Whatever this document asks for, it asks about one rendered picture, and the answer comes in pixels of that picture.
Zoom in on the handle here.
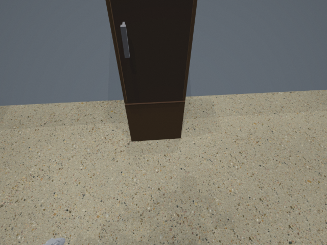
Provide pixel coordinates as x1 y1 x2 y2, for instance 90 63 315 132
120 22 130 58

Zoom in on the cupboard door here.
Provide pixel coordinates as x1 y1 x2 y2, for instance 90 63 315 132
110 0 193 103

